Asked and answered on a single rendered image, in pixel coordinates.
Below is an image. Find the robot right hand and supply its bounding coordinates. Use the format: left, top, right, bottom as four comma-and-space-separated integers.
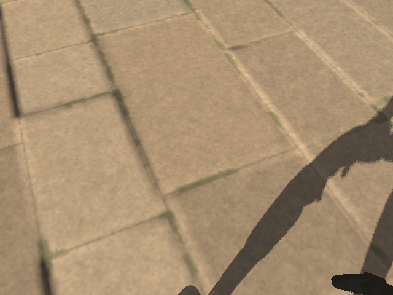
331, 272, 393, 295

